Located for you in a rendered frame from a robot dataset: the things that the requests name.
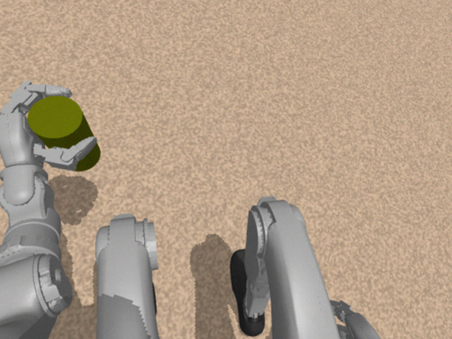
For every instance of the left robot arm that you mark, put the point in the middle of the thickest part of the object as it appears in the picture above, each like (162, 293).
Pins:
(34, 288)

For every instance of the can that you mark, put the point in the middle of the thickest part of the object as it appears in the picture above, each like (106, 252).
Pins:
(59, 121)

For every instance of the right robot foot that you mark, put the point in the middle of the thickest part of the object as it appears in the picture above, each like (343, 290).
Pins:
(248, 325)

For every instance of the right robot hand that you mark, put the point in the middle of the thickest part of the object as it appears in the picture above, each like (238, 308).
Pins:
(357, 327)

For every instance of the left robot hand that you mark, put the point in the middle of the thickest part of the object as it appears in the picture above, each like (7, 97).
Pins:
(18, 142)

